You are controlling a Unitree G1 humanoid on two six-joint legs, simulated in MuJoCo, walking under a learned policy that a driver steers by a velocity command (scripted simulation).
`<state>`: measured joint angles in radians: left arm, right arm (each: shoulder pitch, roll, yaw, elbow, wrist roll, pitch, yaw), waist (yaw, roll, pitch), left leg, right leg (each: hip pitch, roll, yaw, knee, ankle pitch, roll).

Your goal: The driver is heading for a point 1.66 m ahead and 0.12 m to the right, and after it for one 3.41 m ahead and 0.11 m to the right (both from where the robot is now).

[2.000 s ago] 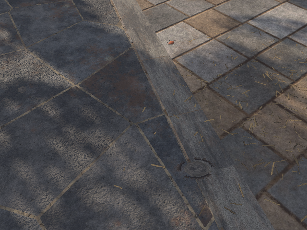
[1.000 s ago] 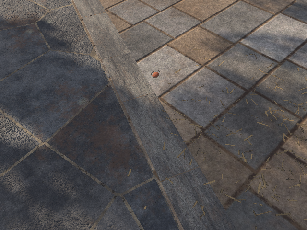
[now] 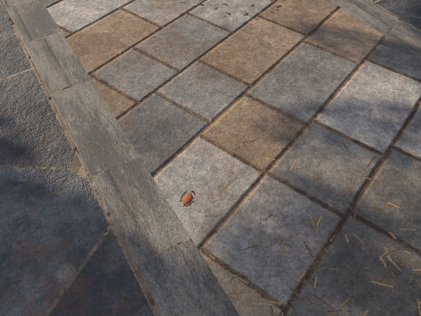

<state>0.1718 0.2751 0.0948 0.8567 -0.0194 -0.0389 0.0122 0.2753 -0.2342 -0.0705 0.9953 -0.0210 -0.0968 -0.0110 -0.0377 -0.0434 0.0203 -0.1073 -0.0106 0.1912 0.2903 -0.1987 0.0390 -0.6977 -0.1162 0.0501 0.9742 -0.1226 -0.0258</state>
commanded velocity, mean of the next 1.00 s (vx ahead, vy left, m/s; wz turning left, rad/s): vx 0.07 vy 0.00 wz -0.30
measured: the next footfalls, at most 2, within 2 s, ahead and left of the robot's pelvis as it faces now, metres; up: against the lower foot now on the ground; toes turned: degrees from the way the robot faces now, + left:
right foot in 0.20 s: +0.24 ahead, -0.14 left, +0.00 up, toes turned -12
left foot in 0.66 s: +0.25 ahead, +0.10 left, +0.00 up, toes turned -17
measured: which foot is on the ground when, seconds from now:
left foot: down 0.00-0.20, up 0.22-0.64, down 0.66-1.00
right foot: up 0.00-0.18, down 0.20-1.00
